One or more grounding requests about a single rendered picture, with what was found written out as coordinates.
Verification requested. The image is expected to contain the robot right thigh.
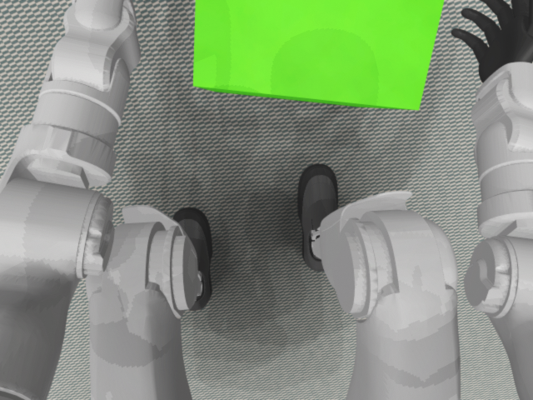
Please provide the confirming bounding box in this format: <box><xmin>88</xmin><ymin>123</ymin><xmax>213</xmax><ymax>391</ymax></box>
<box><xmin>331</xmin><ymin>210</ymin><xmax>461</xmax><ymax>400</ymax></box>

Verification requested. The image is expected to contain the right robot hand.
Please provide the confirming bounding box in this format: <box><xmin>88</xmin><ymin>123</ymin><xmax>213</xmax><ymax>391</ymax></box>
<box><xmin>451</xmin><ymin>0</ymin><xmax>533</xmax><ymax>83</ymax></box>

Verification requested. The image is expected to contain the robot left shin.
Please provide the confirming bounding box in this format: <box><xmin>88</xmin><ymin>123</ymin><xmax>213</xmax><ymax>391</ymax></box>
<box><xmin>86</xmin><ymin>205</ymin><xmax>202</xmax><ymax>306</ymax></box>

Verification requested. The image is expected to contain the robot left forearm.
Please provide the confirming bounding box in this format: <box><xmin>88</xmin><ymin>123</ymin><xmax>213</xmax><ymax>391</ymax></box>
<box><xmin>0</xmin><ymin>0</ymin><xmax>141</xmax><ymax>193</ymax></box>

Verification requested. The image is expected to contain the left robot upper arm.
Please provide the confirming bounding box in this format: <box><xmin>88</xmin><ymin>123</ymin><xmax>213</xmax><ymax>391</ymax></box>
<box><xmin>0</xmin><ymin>177</ymin><xmax>115</xmax><ymax>400</ymax></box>

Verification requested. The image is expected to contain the right robot upper arm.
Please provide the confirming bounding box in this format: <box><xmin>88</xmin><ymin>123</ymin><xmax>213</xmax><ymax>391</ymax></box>
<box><xmin>464</xmin><ymin>235</ymin><xmax>533</xmax><ymax>400</ymax></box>

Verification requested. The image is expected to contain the carton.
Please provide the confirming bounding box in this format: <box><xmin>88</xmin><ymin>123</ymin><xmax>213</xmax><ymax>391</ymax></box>
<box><xmin>193</xmin><ymin>0</ymin><xmax>444</xmax><ymax>110</ymax></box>

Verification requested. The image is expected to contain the robot right forearm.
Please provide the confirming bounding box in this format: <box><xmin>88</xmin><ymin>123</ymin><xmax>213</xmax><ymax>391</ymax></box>
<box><xmin>471</xmin><ymin>62</ymin><xmax>533</xmax><ymax>239</ymax></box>

